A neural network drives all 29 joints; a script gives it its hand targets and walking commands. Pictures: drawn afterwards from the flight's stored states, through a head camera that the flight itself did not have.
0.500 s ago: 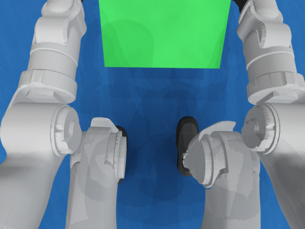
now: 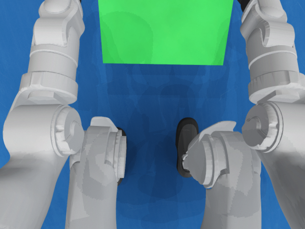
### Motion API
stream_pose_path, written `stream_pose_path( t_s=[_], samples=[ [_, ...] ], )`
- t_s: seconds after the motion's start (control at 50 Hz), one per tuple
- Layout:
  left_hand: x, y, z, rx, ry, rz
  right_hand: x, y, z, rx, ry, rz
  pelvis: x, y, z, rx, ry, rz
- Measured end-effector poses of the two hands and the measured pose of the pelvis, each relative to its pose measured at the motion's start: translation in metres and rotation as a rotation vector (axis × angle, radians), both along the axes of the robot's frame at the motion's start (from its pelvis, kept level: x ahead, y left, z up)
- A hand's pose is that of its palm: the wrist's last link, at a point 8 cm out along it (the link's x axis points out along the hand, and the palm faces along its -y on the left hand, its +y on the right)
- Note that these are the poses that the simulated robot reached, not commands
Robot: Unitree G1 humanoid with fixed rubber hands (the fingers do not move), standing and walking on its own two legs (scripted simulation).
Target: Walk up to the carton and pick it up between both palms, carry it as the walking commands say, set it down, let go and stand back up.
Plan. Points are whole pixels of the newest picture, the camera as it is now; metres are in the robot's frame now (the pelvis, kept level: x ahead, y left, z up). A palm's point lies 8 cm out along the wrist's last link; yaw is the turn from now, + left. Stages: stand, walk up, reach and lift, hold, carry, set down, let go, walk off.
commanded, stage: set down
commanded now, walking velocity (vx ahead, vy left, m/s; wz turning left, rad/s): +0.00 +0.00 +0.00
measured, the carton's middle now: out of the picture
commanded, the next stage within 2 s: none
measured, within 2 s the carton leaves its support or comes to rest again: rests again in 0.80 s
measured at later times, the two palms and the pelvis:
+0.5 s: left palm out of the picture +0.55 +0.15 -0.18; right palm out of the picture +0.56 -0.18 -0.17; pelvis +0.01 +0.00 +0.00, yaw +0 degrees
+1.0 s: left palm out of the picture +0.54 +0.16 -0.19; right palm (249, 2) +0.54 -0.18 -0.19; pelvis +0.00 +0.00 +0.00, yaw +0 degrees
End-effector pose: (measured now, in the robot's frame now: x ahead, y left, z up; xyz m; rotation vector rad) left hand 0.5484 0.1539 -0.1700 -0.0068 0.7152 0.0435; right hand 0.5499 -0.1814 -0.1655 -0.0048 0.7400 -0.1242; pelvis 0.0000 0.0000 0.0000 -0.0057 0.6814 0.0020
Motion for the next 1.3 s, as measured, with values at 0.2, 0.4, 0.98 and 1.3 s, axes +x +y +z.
stream_pose_path(
  t_s=[0.2,0.4,0.98,1.3],
  samples=[
    [0.002,0.0,-0.004,-0.007,-0.006,0.003,0.003,0.0,-0.004,0.007,-0.001,-0.001,0.004,0.001,-0.001,-0.002,0.009,0.002],
    [0.004,0.0,-0.007,-0.008,-0.009,0.003,0.005,-0.001,-0.007,0.011,-0.003,0.003,0.006,0.001,-0.002,-0.001,0.005,0.004],
    [-0.004,0.001,-0.02,0.035,-0.001,-0.03,-0.005,-0.001,-0.02,-0.028,0.008,0.023,0.001,0.0,-0.005,-0.002,-0.047,0.004],
    [-0.012,0.032,-0.008,0.093,0.023,0.036,-0.024,-0.022,-0.019,-0.058,0.029,-0.038,-0.016,-0.001,-0.004,0.0,-0.106,0.006]
  ],
)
